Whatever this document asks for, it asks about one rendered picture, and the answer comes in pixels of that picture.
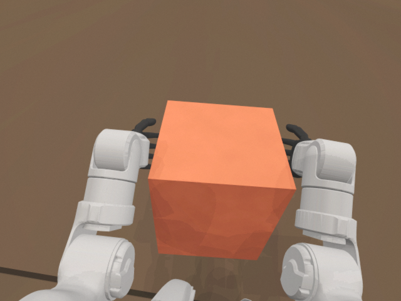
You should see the left robot thigh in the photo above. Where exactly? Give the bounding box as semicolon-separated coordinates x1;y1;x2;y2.
151;279;195;301

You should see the carton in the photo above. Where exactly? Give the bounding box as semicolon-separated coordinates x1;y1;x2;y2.
148;100;296;260

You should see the robot right upper arm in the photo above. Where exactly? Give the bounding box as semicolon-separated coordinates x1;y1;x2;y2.
280;243;362;301

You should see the robot right hand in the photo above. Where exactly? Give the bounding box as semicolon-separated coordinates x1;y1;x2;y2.
281;124;311;178

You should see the robot left hand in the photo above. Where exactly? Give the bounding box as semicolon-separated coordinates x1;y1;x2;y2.
132;118;159;169

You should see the left robot forearm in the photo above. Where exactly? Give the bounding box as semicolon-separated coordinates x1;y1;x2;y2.
58;129;150;278

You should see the right robot forearm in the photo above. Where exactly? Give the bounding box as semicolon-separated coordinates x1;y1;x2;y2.
291;139;363;293

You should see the robot left upper arm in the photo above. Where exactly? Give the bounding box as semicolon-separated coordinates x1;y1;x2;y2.
19;234;135;301

